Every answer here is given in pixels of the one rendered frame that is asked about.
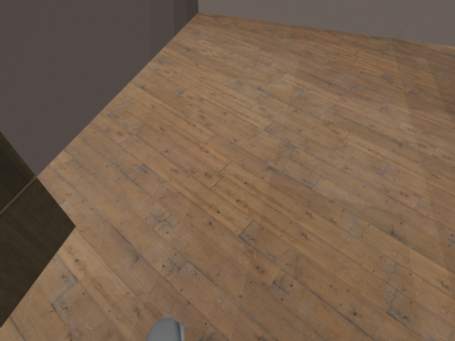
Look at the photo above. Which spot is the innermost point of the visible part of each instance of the robot left thigh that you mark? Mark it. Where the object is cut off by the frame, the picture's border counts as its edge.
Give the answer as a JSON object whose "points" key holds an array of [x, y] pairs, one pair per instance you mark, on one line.
{"points": [[166, 330]]}

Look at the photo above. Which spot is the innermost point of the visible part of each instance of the cupboard door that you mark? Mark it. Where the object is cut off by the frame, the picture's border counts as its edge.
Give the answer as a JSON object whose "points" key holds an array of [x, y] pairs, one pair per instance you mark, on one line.
{"points": [[13, 175]]}

